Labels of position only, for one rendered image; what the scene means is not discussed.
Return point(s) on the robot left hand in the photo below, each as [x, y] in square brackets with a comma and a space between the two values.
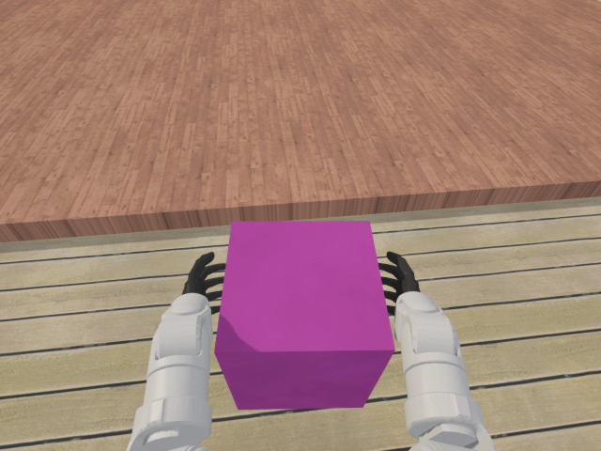
[196, 279]

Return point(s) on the robot right hand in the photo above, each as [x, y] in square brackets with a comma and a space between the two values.
[405, 278]

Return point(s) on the left robot forearm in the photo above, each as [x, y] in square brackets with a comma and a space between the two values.
[176, 411]

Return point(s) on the right robot forearm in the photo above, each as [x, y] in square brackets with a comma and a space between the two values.
[439, 406]

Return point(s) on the carton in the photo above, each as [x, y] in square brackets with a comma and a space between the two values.
[303, 320]

